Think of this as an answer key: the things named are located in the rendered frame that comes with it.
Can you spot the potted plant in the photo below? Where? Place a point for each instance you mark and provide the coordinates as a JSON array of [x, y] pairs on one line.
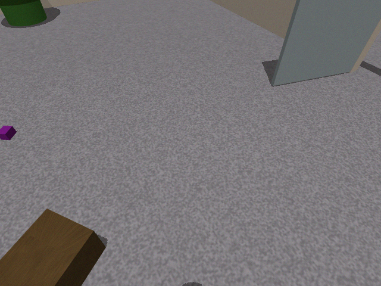
[[23, 12]]

